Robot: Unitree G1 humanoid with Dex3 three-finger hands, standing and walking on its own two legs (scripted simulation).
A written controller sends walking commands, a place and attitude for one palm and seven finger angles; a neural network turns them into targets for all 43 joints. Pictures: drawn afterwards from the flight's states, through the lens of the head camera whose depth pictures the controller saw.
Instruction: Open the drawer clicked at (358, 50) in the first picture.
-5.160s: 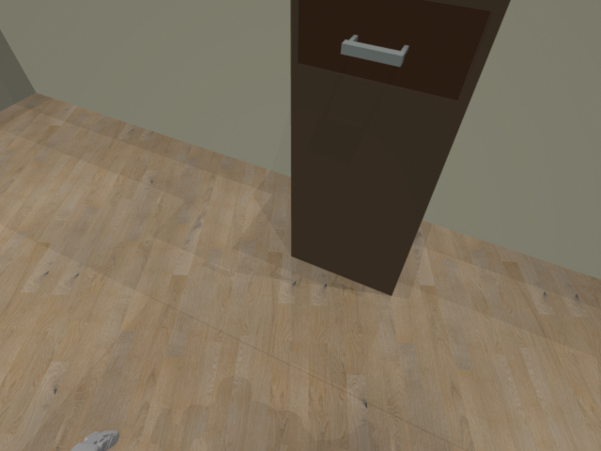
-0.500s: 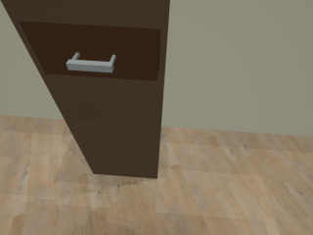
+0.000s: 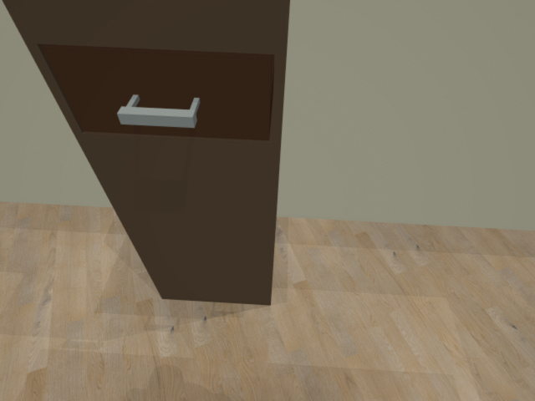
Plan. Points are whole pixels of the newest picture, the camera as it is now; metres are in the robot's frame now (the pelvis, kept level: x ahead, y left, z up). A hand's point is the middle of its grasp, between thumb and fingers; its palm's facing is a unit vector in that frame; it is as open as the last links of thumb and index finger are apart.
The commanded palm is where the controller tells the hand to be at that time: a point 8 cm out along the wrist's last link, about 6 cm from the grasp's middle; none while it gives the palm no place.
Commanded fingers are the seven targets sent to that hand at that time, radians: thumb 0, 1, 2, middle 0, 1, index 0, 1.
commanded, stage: look again from close up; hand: left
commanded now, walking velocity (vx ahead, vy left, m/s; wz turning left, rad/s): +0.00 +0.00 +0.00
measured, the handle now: (161, 109) +0.55 +0.24 +0.14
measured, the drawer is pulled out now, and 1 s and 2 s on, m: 0.00 0.00 0.00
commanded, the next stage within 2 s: raise the hand with hooked fingers in 0.58 s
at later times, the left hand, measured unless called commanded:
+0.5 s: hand out of the picture +0.04 +0.20 -0.18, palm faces +0.04 -0.97 -0.23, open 7.4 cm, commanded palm none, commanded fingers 0.00 0.90 0.90 -0.20 -0.30 -0.20 -0.30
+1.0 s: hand (133, 339) +0.20 +0.22 -0.02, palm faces +0.02 -0.24 -0.97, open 8.1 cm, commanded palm +0.15 +0.24 +0.00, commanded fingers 0.00 0.50 0.73 -0.23 -0.56 -0.23 -0.56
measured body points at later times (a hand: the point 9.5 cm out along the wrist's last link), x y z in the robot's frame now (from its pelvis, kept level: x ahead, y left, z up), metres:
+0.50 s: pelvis +0.02 +0.02 -0.01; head +0.02 +0.00 +0.44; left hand +0.03 +0.25 -0.16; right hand +0.01 -0.20 -0.17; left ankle -0.01 +0.12 -0.74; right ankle +0.00 -0.10 -0.74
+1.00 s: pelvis -0.01 +0.00 -0.03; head +0.01 -0.03 +0.42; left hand +0.20 +0.23 +0.03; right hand +0.21 -0.25 -0.10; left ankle -0.01 +0.12 -0.74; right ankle +0.00 -0.10 -0.74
